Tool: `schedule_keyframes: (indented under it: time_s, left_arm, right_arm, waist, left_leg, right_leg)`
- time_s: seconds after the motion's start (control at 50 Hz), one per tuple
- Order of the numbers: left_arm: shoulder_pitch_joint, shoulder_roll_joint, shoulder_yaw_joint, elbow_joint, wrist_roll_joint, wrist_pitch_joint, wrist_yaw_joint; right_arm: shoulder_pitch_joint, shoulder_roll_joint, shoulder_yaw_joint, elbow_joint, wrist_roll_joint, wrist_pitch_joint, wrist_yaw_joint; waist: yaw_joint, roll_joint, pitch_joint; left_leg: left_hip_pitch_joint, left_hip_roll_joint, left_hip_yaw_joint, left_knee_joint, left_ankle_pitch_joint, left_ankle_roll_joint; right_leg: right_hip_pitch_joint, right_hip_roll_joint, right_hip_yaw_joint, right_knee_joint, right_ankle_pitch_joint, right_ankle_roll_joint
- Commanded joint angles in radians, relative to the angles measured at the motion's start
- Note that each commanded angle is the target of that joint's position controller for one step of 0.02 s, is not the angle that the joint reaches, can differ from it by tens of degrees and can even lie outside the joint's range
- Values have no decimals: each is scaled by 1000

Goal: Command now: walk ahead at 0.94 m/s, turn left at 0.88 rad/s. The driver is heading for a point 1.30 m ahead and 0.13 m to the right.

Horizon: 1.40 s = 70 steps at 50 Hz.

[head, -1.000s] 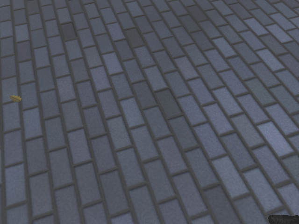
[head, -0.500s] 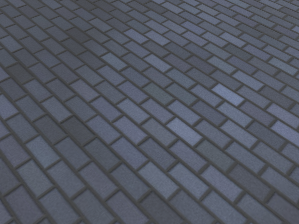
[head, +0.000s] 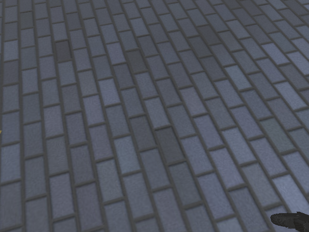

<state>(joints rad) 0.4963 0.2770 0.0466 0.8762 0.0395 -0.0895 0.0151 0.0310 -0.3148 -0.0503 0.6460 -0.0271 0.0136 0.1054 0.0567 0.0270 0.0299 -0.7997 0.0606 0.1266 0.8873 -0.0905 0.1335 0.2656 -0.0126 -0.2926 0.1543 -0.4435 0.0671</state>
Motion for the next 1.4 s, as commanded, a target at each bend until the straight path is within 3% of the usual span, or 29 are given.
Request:
schedule_keyframes:
  time_s: [0.02, 0.08, 0.1, 0.12, 0.18, 0.3, 0.44, 0.5, 0.54, 0.56, 0.58, 0.6, 0.64, 0.74, 0.86, 0.92, 0.94, 0.96, 0.98, 1.02, 1.08, 1.1, 1.12, 1.26, 1.3, 1.32, 1.34, 1.36, 1.4]
  left_arm:
    - [-71, 201, 35, -65, 3, 2, 17]
    - [-130, 225, 45, -93, 11, 32, 7]
    - [-74, 52, 0, -164, -7, 17, -19]
    - [-132, 110, 0, -218, -20, -6, -15]
    - [-190, 106, -11, -175, -27, -5, -14]
    - [-262, 55, -15, -137, -40, 74, -58]
    - [-398, 45, -33, -159, -34, 41, -83]
    - [-137, 137, -1, -82, -17, 64, -80]
    - [328, 228, 58, 56, -37, 69, -50]
    - [255, 219, 57, 88, -52, 82, -36]
    - [85, 228, 45, 17, -26, 71, -33]
    - [27, 215, 55, -30, -21, 75, -20]
    - [-90, 146, 41, -45, -16, 67, -12]
    - [-117, 179, 49, -61, -30, 0, -20]
    - [-38, 212, 82, -59, -41, 11, -28]
    - [-127, 276, 95, -84, -28, 5, -29]
    - [-176, 202, 74, -116, -27, -10, -30]
    - [-84, 16, 27, -172, -73, -15, -27]
    - [-100, 82, 17, -186, -58, 3, -20]
    - [-263, 150, 36, -174, -20, 34, -22]
    - [-285, 87, 32, -209, -2, 83, -48]
    - [-270, 81, 36, -252, -122, 77, -37]
    - [-316, 78, 24, -270, -129, 79, -38]
    - [-286, 135, 37, -287, -35, 57, -91]
    - [-144, 194, 70, -253, -27, 60, -73]
    - [-155, 247, 73, -251, -28, 60, -50]
    - [-247, 307, 61, -328, 15, 55, -36]
    - [-253, 231, 46, -354, 2, 60, -42]
    - [-347, 168, 31, -338, -50, 59, -45]
  right_arm:
    - [25, -32, 6, -56, 11, -11, -13]
    - [497, -181, -70, 99, 1, -18, -63]
    - [351, -272, -85, 77, -19, -8, -78]
    - [386, -282, -90, 39, -11, -5, -79]
    - [318, -149, -54, 91, -21, -52, -104]
    - [336, -66, -14, 155, 6, -141, -81]
    - [388, -65, 16, 197, 17, -164, -122]
    - [323, -157, -7, 171, 6, -137, -176]
    - [83, -186, -30, 117, 2, -98, -172]
    - [-8, 5, 24, 63, -28, -119, -144]
    - [188, 82, 57, -9, -3, -134, -128]
    - [205, 14, 66, -43, -15, -158, -109]
    - [149, -64, 57, -30, -48, -154, -98]
    - [-4, -32, 86, -95, -32, -83, -85]
    - [-114, -33, 82, -133, 1, -99, -91]
    - [233, -149, 25, -45, 3, -117, -121]
    - [477, -225, -10, -4, -17, -121, -143]
    - [491, -305, -30, -1, -66, -117, -144]
    - [398, -282, -43, -3, -46, -102, -141]
    - [276, -88, -1, -6, -36, -98, -130]
    - [352, -24, 19, 77, -6, -110, -118]
    - [196, -36, -4, 35, 49, -118, -130]
    - [125, -41, -5, 21, 58, -120, -140]
    - [134, -214, -60, 47, 85, -132, -154]
    - [144, -194, -51, 48, 87, -121, -148]
    - [227, -104, -23, 43, 39, -110, -141]
    - [405, -72, 6, 36, 17, -106, -123]
    - [366, -195, -11, 54, 41, -99, -107]
    - [229, -177, -12, 34, 47, -73, -121]
  waist:
    - [-126, -148, 26]
    - [-323, -76, -213]
    - [-141, 243, -187]
    - [-189, 120, -365]
    - [-95, -131, -46]
    - [-55, -22, 135]
    - [-61, 32, 58]
    - [100, 104, -69]
    - [372, -23, -168]
    - [246, -312, -73]
    - [23, -236, -192]
    - [30, -155, -241]
    - [-72, 97, 25]
    - [-75, 27, 134]
    - [47, -82, 10]
    - [-157, -62, -215]
    - [-265, 2, -349]
    - [-170, 316, -466]
    - [-135, 332, -419]
    - [-136, 33, -133]
    - [-83, 120, -71]
    - [-46, 195, -25]
    - [-35, 166, -3]
    - [26, 66, -98]
    - [118, 15, -167]
    - [63, -205, -200]
    - [-45, -375, -430]
    - [28, -179, -570]
    - [-12, -12, -301]
  left_leg:
    - [277, -121, 106, -85, -86, 72]
    - [956, -162, -77, -232, -242, 142]
    - [1166, 128, -594, -375, -426, 224]
    - [1216, 229, -905, -557, -508, 275]
    - [783, 192, -606, -644, -303, 154]
    - [570, 35, -143, -790, 164, -68]
    - [815, 36, 86, -751, 1072, -167]
    - [863, 111, 83, -347, 1490, -204]
    - [585, -23, 89, 506, 800, -187]
    - [146, -203, 7, 914, -399, -163]
    - [-63, -153, -179, 996, -442, -158]
    - [-123, -121, -286, 896, -386, -140]
    - [-47, -27, -257, 630, -268, -134]
    - [287, 68, -153, 47, -46, -212]
    - [390, -31, -135, -362, 149, -175]
    - [808, -57, -149, -382, -53, -138]
    - [1066, 114, -300, -354, -338, -107]
    - [1299, 434, -825, -526, -642, -30]
    - [1220, 452, -1038, -637, -702, 23]
    - [954, 330, -575, -558, -115, -9]
    - [842, 251, -258, -498, 535, -60]
    - [806, 201, -197, -544, 475, -59]
    - [734, 199, -147, -592, 437, -54]
    - [643, 157, 13, -447, 709, -59]
    - [603, 116, 30, -150, 605, -96]
    - [422, 13, 31, 189, -180, -142]
    - [201, -103, -97, 594, -691, -198]
    - [193, -60, -253, 637, -598, -194]
    - [130, 14, -216, 470, -479, -196]
  right_leg:
    - [-140, -247, -8, 200, 1520, -97]
    - [-464, -210, 41, 993, 1073, -114]
    - [-937, -17, 78, 1380, -5, -61]
    - [-1015, 10, 317, 1482, 46, -80]
    - [-965, -119, 344, 1313, 172, -115]
    - [-947, -100, 360, 990, 356, -123]
    - [-799, 53, 91, 554, 639, -193]
    - [-519, 151, 78, 531, 486, -235]
    - [-116, 39, 277, 373, 527, -385]
    - [-7, 5, 385, 533, 600, -390]
    - [64, -111, 756, 483, 533, -531]
    - [42, -241, 1063, 181, 2, -587]
    - [-368, -190, 999, 10, -160, -475]
    - [-812, 11, 679, -49, 205, -405]
    - [-450, 12, 679, 123, 611, -289]
    - [-444, 44, 655, 567, 838, -220]
    - [-602, 85, 593, 880, 626, -211]
    - [-925, 185, 476, 1184, -107, -181]
    - [-1068, 109, 414, 1295, -27, -186]
    - [-1074, 9, 365, 1220, 122, -158]
    - [-1044, -24, 344, 1146, 58, -118]
    - [-1055, -73, 367, 1089, 101, -101]
    - [-1036, -74, 337, 996, 139, -88]
    - [-520, 75, 232, 454, 467, -143]
    - [-296, 83, 265, 343, 602, -213]
    - [-119, -66, 428, 361, 1055, -274]
    - [113, -400, 893, 439, 1505, -541]
    - [94, -397, 900, 363, 1291, -558]
    - [-176, -273, 724, 307, 944, -434]
